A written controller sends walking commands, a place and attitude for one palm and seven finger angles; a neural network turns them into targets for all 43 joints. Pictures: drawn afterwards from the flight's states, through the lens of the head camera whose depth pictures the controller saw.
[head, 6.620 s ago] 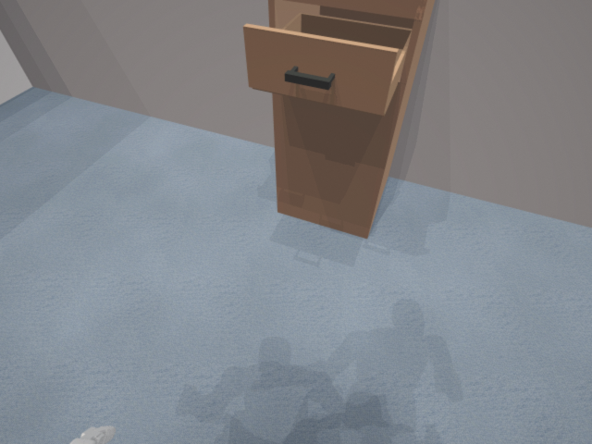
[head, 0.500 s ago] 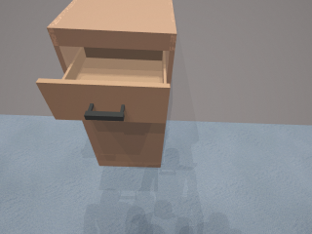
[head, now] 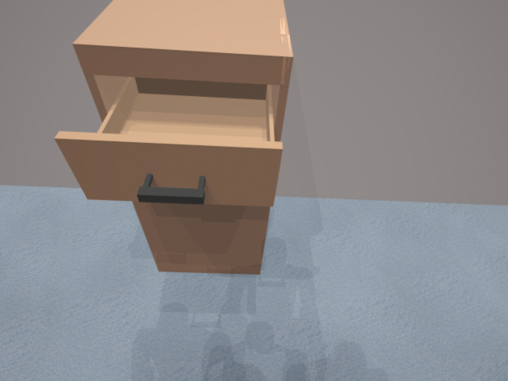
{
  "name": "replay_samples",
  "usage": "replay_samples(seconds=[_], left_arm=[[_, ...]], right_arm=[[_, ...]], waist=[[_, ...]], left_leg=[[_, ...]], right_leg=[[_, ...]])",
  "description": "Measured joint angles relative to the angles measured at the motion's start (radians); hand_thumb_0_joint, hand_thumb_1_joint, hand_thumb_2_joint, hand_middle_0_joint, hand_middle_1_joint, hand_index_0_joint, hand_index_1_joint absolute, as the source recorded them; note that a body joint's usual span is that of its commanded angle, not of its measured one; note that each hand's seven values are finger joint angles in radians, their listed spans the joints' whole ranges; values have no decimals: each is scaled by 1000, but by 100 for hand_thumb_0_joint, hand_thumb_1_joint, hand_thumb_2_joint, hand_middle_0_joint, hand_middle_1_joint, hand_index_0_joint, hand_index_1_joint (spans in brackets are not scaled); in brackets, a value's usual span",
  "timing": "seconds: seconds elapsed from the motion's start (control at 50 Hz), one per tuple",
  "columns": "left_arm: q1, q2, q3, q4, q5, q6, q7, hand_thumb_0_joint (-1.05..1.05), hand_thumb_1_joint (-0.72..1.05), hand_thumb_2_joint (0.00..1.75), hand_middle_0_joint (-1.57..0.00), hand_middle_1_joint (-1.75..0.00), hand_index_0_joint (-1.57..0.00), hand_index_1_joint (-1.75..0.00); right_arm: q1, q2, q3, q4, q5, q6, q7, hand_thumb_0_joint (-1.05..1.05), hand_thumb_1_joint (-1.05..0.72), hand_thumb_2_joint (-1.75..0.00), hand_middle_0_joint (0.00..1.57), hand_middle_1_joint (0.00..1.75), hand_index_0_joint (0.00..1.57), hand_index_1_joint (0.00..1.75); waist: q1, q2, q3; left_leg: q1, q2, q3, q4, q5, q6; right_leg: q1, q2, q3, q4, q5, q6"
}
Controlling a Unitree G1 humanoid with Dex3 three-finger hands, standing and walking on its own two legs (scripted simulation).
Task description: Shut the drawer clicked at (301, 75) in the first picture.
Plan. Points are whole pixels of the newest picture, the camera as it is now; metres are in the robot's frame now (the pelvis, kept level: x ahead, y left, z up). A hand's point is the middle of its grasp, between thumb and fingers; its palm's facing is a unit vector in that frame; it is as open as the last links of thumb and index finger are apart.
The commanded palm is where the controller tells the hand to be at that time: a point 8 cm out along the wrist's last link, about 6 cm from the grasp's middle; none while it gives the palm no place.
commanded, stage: look again from close up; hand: left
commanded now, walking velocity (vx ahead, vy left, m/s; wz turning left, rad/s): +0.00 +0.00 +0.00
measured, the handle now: (173, 187) +0.43 +0.18 +0.04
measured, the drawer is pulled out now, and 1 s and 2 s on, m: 0.21 0.21 0.21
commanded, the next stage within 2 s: raise the hand and make a fist in 0.22 s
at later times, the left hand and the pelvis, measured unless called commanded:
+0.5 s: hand (135, 370) +0.15 +0.19 -0.06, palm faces +0.24 -0.95 -0.20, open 7.0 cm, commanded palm +0.11 +0.20 -0.05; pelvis +0.00 +0.00 -0.01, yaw +5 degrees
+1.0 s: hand (164, 333) +0.18 +0.14 +0.02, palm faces +0.06 -1.00 -0.06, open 4.6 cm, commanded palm +0.15 +0.20 +0.03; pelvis +0.00 -0.06 -0.06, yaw +7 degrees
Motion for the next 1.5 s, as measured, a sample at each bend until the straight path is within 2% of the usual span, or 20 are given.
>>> replay_samples(seconds=[0.34,0.36,0.38,0.42,0.48,0.52,0.56,0.62,0.66,0.7,0.78,0.84,0.92,0.96,1.0,1.06,1.12,1.22,1.36,1.5], left_arm=[[-2,4,-2,13,1,1,8,0,91,90,-19,-30,-19,-29],[45,12,-1,-148,-29,69,12,1,92,90,-19,-30,-20,-30],[106,36,0,-337,-36,130,40,3,95,90,-20,-31,-20,-30],[195,90,-8,-636,-72,122,90,6,99,90,-21,-32,-21,-31],[207,125,-22,-956,-130,49,119,6,99,90,-23,-34,-23,-33],[155,106,-22,-1076,-144,-41,95,5,98,90,-25,-37,-25,-36],[93,53,-23,-1115,-164,-155,28,4,97,90,-28,-40,-28,-39],[52,-1,-17,-1121,-195,-356,-126,3,95,90,-32,-45,-33,-44],[69,-4,-12,-1134,-185,-417,-192,2,94,90,-36,-49,-37,-48],[111,13,-9,-1155,-174,-400,-209,1,93,90,-41,-53,-41,-53],[210,66,27,-1189,-184,-335,-172,1,91,90,-49,-62,-49,-61],[247,102,84,-1225,-212,-367,-160,2,91,90,-55,-68,-55,-67],[189,124,117,-1260,-261,-434,-237,2,91,90,-62,-77,-62,-76],[132,131,112,-1261,-274,-416,-295,2,91,90,-66,-81,-66,-80],[85,142,112,-1249,-279,-363,-341,2,91,90,-70,-85,-70,-85],[59,152,132,-1234,-293,-266,-361,2,91,90,-76,-92,-77,-91],[79,148,174,-1241,-315,-224,-339,2,90,90,-82,-98,-83,-98],[148,135,208,-1305,-326,-250,-310,2,91,90,-92,-109,-92,-108],[173,123,133,-1391,-294,-240,-275,2,91,90,-106,-124,-106,-124],[106,100,42,-1474,-237,-163,-202,2,90,90,-121,-140,-121,-139]], right_arm=[[16,3,7,-6,3,-1,-4,0,-91,-90,20,30,20,30],[37,1,14,-59,11,-10,0,0,-91,-90,20,30,20,30],[67,-4,24,-105,12,-54,-8,1,-91,-90,20,30,20,30],[123,-29,22,-167,33,-160,-15,2,-93,-90,20,30,20,30],[144,-86,7,-260,47,-269,-7,3,-93,-90,21,30,20,30],[119,-130,-6,-328,35,-305,8,3,-93,-90,20,30,20,30],[68,-173,-23,-382,23,-305,27,2,-92,-90,20,30,20,30],[-25,-184,-47,-477,14,-258,55,2,-92,-90,20,30,20,30],[-77,-179,-58,-565,15,-217,63,2,-92,-90,20,30,20,30],[-113,-175,-62,-652,23,-179,60,1,-91,-90,20,30,20,30],[-147,-165,-55,-758,27,-141,42,1,-91,-90,20,30,19,30],[-150,-153,-32,-770,27,-148,32,1,-91,-90,20,30,19,30],[-149,-143,18,-720,33,-175,25,1,-91,-90,20,30,20,30],[-140,-131,41,-686,40,-177,20,1,-91,-90,20,30,20,30],[-123,-115,59,-655,46,-169,14,1,-90,-90,20,30,20,30],[-84,-95,69,-626,51,-154,7,1,-90,-90,21,30,20,30],[-42,-92,61,-609,53,-153,0,1,-90,-90,21,30,20,30],[2,-128,25,-595,56,-185,0,1,-90,-90,21,30,20,30],[-6,-174,-6,-590,57,-242,-8,1,-90,-90,20,30,20,30],[-47,-149,23,-612,51,-261,2,1,-91,-90,20,30,20,30]], waist=[[-6,4,-3],[-15,0,0],[-13,-7,-6],[-14,-3,-42],[-38,15,-70],[-56,18,-87],[-63,43,-120],[-58,26,-161],[-50,5,-160],[-35,-10,-151],[8,-11,-156],[33,3,-159],[46,38,-142],[47,51,-135],[40,57,-133],[19,61,-136],[-2,57,-139],[-13,53,-130],[0,53,-110],[15,61,-109]], left_leg=[[5,-10,2,4,-14,6],[-7,-13,-4,16,-17,4],[-12,-17,-5,15,-16,-1],[-30,-24,-18,10,-11,-15],[-98,-39,-52,92,-33,-10],[-175,-50,-60,199,-76,-7],[-258,-35,-63,301,-121,-21],[-372,-5,-45,430,-180,-41],[-418,12,-37,499,-211,-26],[-446,22,-37,545,-233,-24],[-493,36,-64,596,-259,-46],[-526,45,-104,625,-270,-60],[-553,51,-154,653,-278,-73],[-550,53,-163,645,-274,-79],[-532,54,-160,619,-264,-79],[-484,53,-142,556,-245,-79],[-431,52,-121,492,-225,-77],[-373,49,-104,430,-206,-66],[-332,35,-103,401,-194,-43],[-268,18,-100,365,-183,-27]], right_leg=[[0,-11,3,17,-21,7],[-18,-13,2,45,-30,-2],[-49,-11,14,109,-70,-23],[-111,-1,16,228,-123,-45],[-152,16,-15,234,-139,-56],[-195,24,-23,231,-105,-70],[-268,35,-30,305,-120,-72],[-382,59,-21,418,-167,-83],[-431,75,-18,481,-192,-95],[-459,82,-21,526,-213,-106],[-493,93,-51,558,-237,-125],[-503,100,-91,558,-245,-136],[-500,106,-140,546,-248,-145],[-492,108,-148,532,-244,-146],[-477,110,-144,508,-235,-143],[-441,113,-123,461,-217,-139],[-402,114,-98,416,-200,-132],[-352,115,-77,362,-179,-123],[-304,104,-73,324,-163,-108],[-241,88,-68,294,-155,-90]])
